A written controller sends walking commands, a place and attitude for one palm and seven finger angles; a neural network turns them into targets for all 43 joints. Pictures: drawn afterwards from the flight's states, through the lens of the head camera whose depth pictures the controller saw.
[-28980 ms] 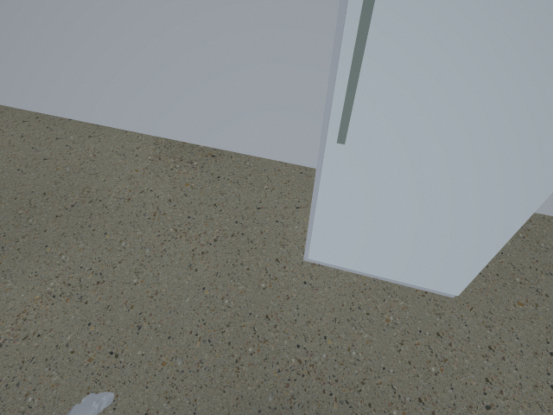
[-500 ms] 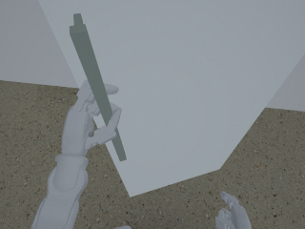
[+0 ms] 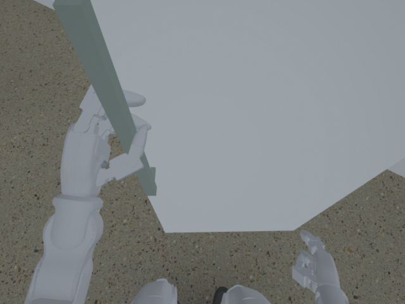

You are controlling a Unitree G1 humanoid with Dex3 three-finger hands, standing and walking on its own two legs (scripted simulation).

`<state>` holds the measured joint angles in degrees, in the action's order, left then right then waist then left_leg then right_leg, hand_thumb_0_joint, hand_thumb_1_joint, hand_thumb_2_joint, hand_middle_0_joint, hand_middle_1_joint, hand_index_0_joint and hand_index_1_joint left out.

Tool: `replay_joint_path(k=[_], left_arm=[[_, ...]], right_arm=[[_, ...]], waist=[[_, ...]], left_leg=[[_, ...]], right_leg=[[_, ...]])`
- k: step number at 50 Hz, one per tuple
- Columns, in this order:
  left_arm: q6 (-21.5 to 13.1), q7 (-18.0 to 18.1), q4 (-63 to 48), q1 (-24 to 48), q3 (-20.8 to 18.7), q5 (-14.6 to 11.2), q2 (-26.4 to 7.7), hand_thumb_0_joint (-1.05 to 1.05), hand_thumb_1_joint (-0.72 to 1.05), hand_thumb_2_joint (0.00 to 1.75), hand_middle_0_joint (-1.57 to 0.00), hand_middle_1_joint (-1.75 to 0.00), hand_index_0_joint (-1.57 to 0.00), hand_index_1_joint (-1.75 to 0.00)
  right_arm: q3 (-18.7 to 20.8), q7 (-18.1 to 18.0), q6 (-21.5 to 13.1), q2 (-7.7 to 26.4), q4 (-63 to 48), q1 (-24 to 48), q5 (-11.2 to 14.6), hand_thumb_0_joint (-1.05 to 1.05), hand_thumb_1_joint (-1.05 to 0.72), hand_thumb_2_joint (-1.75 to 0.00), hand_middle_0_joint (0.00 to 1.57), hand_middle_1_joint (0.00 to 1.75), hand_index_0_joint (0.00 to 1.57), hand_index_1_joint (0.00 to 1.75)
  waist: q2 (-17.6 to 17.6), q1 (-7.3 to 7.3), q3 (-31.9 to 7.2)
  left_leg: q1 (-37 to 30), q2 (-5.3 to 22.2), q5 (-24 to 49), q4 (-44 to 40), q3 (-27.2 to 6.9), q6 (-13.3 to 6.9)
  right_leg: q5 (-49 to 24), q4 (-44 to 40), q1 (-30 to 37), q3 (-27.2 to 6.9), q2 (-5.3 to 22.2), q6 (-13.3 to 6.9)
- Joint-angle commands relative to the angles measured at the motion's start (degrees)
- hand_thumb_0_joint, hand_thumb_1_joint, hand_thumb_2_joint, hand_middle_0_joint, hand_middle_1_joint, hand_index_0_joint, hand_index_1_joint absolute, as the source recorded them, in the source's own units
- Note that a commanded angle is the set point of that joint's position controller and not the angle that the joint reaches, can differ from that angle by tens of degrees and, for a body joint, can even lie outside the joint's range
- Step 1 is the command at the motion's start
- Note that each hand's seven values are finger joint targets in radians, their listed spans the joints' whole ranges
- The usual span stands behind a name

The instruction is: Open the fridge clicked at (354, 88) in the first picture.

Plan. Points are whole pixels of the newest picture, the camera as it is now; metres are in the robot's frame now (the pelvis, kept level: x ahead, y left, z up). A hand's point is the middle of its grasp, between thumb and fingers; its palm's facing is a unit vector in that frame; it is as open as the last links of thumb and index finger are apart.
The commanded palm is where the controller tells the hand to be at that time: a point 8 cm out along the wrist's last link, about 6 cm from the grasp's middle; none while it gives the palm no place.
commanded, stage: walk backward, drawing the door open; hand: left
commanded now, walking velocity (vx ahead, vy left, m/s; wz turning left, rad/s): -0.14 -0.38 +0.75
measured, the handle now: (132, 129) +0.35 +0.11 +0.16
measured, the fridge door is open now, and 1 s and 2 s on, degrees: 34 62 84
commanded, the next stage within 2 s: stop walking and hold the door back in 1.46 s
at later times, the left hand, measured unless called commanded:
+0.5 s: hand (158, 223) +0.21 +0.06 +0.17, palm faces +0.52 -0.82 -0.24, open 6.4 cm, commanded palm +0.15 +0.09 +0.18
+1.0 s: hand out of the picture +0.08 -0.01 +0.18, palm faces +0.83 -0.48 -0.27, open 6.3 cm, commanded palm +0.01 +0.00 +0.18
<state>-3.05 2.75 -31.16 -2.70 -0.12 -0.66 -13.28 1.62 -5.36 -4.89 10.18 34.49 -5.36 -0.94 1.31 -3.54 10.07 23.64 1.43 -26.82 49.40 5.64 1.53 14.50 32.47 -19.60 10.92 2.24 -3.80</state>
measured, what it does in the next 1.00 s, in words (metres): steps to the right, turning left: left foot, then right foot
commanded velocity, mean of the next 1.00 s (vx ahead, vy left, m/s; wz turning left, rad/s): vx -0.17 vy -0.18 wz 0.62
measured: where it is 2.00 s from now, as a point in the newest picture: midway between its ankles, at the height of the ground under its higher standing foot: outside the picture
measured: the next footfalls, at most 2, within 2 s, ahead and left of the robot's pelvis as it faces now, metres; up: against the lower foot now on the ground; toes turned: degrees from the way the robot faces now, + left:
left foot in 0.04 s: +0.01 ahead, +0.09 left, +0.00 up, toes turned +9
right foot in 0.34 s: +0.09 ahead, -0.32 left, +0.00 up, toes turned +12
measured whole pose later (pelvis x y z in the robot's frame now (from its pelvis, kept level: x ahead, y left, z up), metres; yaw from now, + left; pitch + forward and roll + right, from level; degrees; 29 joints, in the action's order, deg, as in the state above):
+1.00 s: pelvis -0.01 -0.37 -0.01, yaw +35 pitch -1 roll -2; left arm -3.5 7.2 -17.6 -3.2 -19.0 -4.8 -20.0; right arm -2.0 -3.6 -5.6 9.8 35.5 -6.5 0.4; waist -3.0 1.3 7.1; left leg 28.4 3.0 -25.2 50.8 -7.6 2.3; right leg 15.4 33.6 -16.1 2.0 1.0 1.3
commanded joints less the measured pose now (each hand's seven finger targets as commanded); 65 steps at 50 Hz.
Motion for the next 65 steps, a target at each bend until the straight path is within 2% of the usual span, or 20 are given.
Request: replay_joint_path(k=[1,2,3,9,14,16,18,22,28,30,31,37,44,46,47,51,59,60,62,65], left_arm=[[-7.52,1.73,-15.62,12.64,-2.04,-1.20,-2.54,0.00,0.90,0.90,-0.45,-1.40,-0.45,-1.40],[-8.56,1.20,-17.88,14.79,-0.92,-1.14,-1.54,0.00,0.90,0.90,-0.45,-1.40,-0.45,-1.40],[-10.26,0.83,-17.23,17.50,-2.19,1.51,-4.32,0.00,0.90,0.90,-0.45,-1.40,-0.45,-1.40],[-8.46,0.20,-13.51,14.88,-4.99,0.71,-3.52,0.00,0.90,0.90,-0.45,-1.40,-0.45,-1.40],[-7.44,1.79,-10.48,16.05,-9.85,-1.09,-7.46,0.00,0.90,0.90,-0.45,-1.40,-0.45,-1.40],[-7.22,2.66,-9.96,15.60,-13.00,-1.18,-10.72,0.00,0.90,0.90,-0.45,-1.40,-0.45,-1.40],[-6.98,3.54,-10.93,12.31,-18.25,-1.30,-16.67,0.00,0.90,0.90,-0.45,-1.40,-0.45,-1.40],[-7.87,4.47,-13.79,8.99,-18.19,-2.21,-12.73,0.00,0.90,0.90,-0.45,-1.40,-0.45,-1.40],[-7.28,4.36,-12.76,9.77,-16.49,-3.64,-11.55,0.00,0.90,0.90,-0.45,-1.40,-0.45,-1.40],[-8.80,3.95,-15.27,13.32,-14.18,-2.99,-11.20,0.00,0.90,0.90,-0.45,-1.40,-0.45,-1.40],[-9.48,3.44,-11.07,13.97,-14.97,-0.66,-12.51,0.00,0.90,0.90,-0.45,-1.40,-0.45,-1.40],[-7.51,3.91,-10.28,14.46,-16.39,-1.63,-13.05,0.00,0.90,0.90,-0.45,-1.40,-0.45,-1.40],[-6.95,4.99,-3.56,11.93,-20.65,-3.68,-15.55,0.00,0.90,0.90,-0.45,-1.40,-0.45,-1.40],[-7.03,5.11,-4.18,11.84,-22.99,-3.12,-19.24,0.00,0.90,0.90,-0.45,-1.40,-0.45,-1.40],[-6.73,5.12,-4.21,10.59,-24.77,-2.76,-22.99,0.00,0.90,0.90,-0.45,-1.40,-0.45,-1.40],[-7.60,5.46,-4.89,8.70,-30.19,-2.88,-25.07,0.00,0.90,0.90,-0.45,-1.40,-0.45,-1.40],[-9.02,5.88,-6.80,2.24,-25.62,-3.26,-18.91,0.00,0.90,0.90,-0.45,-1.40,-0.45,-1.40],[-9.20,5.92,-7.83,3.49,-24.73,-3.56,-18.52,0.00,0.90,0.90,-0.45,-1.40,-0.45,-1.40],[-10.75,6.06,-10.92,4.84,-22.47,-3.70,-17.99,0.00,0.90,0.90,-0.45,-1.40,-0.45,-1.40],[-11.72,5.01,-11.76,9.84,-24.08,-1.22,-20.76,0.00,0.90,0.90,-0.45,-1.40,-0.45,-1.40]], right_arm=[[1.74,-0.69,-3.56,4.60,-8.19,-2.02,0.19,0.00,-0.90,-0.90,0.20,0.30,0.20,0.30],[2.96,-0.37,-4.18,7.15,-9.43,-0.84,-0.42,0.00,-0.90,-0.90,0.20,0.30,0.20,0.30],[2.07,0.53,-4.34,6.95,-8.57,-1.82,-1.28,0.00,-0.90,-0.90,0.20,0.30,0.20,0.30],[3.58,2.08,-4.69,6.99,-4.69,2.16,-0.12,0.00,-0.90,-0.90,0.20,0.30,0.20,0.30],[2.46,2.14,-4.24,6.88,-7.22,2.79,2.23,0.00,-0.90,-0.90,0.20,0.30,0.20,0.30],[1.85,2.20,-3.48,5.30,-7.25,1.37,3.11,0.00,-0.90,-0.90,0.20,0.30,0.20,0.30],[1.08,1.45,-2.98,2.51,-8.33,4.48,2.46,0.00,-0.90,-0.90,0.20,0.30,0.20,0.30],[0.27,1.08,-1.36,2.51,-8.47,5.85,1.62,0.00,-0.90,-0.90,0.20,0.30,0.20,0.30],[0.91,-0.43,-0.10,5.03,-9.11,0.71,0.92,0.00,-0.90,-0.90,0.20,0.30,0.20,0.30],[1.85,-0.07,-1.54,8.54,-9.63,0.09,0.65,0.00,-0.90,-0.90,0.20,0.30,0.20,0.30],[1.41,0.93,-1.57,7.42,-8.40,-0.51,0.61,0.00,-0.90,-0.90,0.20,0.30,0.20,0.30],[2.24,1.89,-2.81,7.80,-5.95,-0.06,1.68,0.00,-0.90,-0.90,0.20,0.30,0.20,0.30],[0.71,1.24,-4.01,8.26,-7.63,0.43,1.85,0.00,-0.90,-0.90,0.20,0.30,0.20,0.30],[0.50,1.21,-3.97,6.33,-7.36,-0.92,2.30,0.00,-0.90,-0.90,0.20,0.30,0.20,0.30],[0.00,1.16,-3.42,4.71,-8.67,1.47,1.97,0.00,-0.90,-0.90,0.20,0.30,0.20,0.30],[0.90,1.36,-1.79,6.97,-6.60,2.33,1.23,0.00,-0.90,-0.90,0.20,0.30,0.20,0.30],[-0.09,-0.61,-0.71,5.66,-8.38,-0.23,0.57,0.00,-0.90,-0.90,0.20,0.30,0.20,0.30],[0.54,-0.74,-0.68,6.52,-8.36,-1.35,0.76,0.00,-0.90,-0.90,0.20,0.30,0.20,0.30],[0.99,-0.23,-1.92,9.00,-9.57,-0.74,1.20,0.00,-0.90,-0.90,0.20,0.30,0.20,0.30],[1.41,1.30,-4.20,8.41,-6.23,-1.19,0.97,0.00,-0.90,-0.90,0.20,0.30,0.20,0.30]], waist=[[-0.84,-1.13,-25.02],[-14.35,0.28,-26.02],[-10.66,0.90,-25.36],[-14.46,3.01,-21.86],[-17.66,3.20,-21.43],[-5.36,3.09,-21.74],[20.75,5.49,-22.38],[8.99,4.21,-22.61],[2.09,1.16,-25.12],[-21.16,2.89,-26.83],[-17.19,3.05,-25.72],[-19.90,2.93,-23.07],[-16.07,4.28,-20.87],[-0.99,3.73,-20.35],[15.68,4.45,-18.86],[10.75,4.18,-20.70],[2.32,3.25,-22.09],[-0.71,1.96,-23.31],[-25.25,3.84,-24.64],[-17.24,2.66,-23.08]], left_leg=[[-27.50,7.76,24.24,-28.25,-8.66,-2.89],[-41.73,26.29,55.56,-30.75,-34.29,-9.59],[-44.29,32.83,71.64,-26.56,-42.96,-14.93],[-21.89,18.51,42.56,-25.14,-15.73,-7.45],[-8.65,12.43,21.64,-24.43,-13.50,-6.28],[-7.39,4.02,11.17,-12.86,-8.71,-2.76],[5.38,-3.24,-11.87,19.99,-5.52,-0.41],[8.19,1.38,-9.35,20.35,-4.73,0.77],[-15.43,1.06,13.13,-22.29,0.14,0.31],[-34.81,28.58,60.55,-30.12,-40.31,-10.75],[-37.33,31.26,67.90,-27.93,-43.24,-14.66],[-21.94,13.87,42.57,-25.65,-13.69,-7.84],[-8.70,12.28,23.04,-24.61,-15.61,-7.27],[-6.59,2.34,7.74,-11.74,-8.58,-1.87],[3.96,-4.11,-6.17,4.40,-5.33,0.83],[9.41,-0.64,-3.42,25.03,-7.98,2.31],[-9.35,-0.99,9.72,-17.77,-0.18,0.69],[-16.75,0.27,18.04,-24.60,-2.04,0.35],[-27.00,23.73,67.25,-28.65,-35.01,-11.53],[-20.93,19.19,50.03,-28.74,-27.31,-9.74]], right_leg=[[-22.04,15.33,-2.74,-3.55,8.13,0.30],[9.97,27.22,-21.82,-5.39,-0.82,5.44],[18.53,32.45,-26.77,-13.48,-0.39,6.12],[2.87,22.28,-8.96,-15.51,1.44,6.19],[2.66,1.11,12.12,-5.99,-3.77,8.34],[-3.87,-11.49,15.37,-7.31,-0.35,7.72],[-18.84,-15.10,11.99,-24.26,19.18,-2.31],[-37.55,-4.56,19.66,-12.86,18.22,-6.63],[-25.50,8.19,8.24,-3.51,11.69,-0.23],[22.85,30.77,-19.33,-7.24,-0.19,7.04],[22.96,36.34,-21.40,-12.69,0.95,6.40],[5.96,24.02,-8.40,-10.42,-0.57,7.12],[5.73,0.31,10.56,-6.67,-4.37,7.82],[-7.39,-15.60,13.12,-11.54,2.85,6.04],[-15.70,-17.23,12.73,-26.46,15.57,0.59],[-23.75,-10.59,14.43,-20.18,18.67,-5.07],[-29.38,-1.55,11.70,-7.78,14.45,-1.00],[-24.04,4.21,7.66,-6.48,12.50,1.33],[22.34,23.79,-10.83,-6.83,-0.41,7.57],[14.79,28.84,-8.47,-13.43,0.00,6.48]])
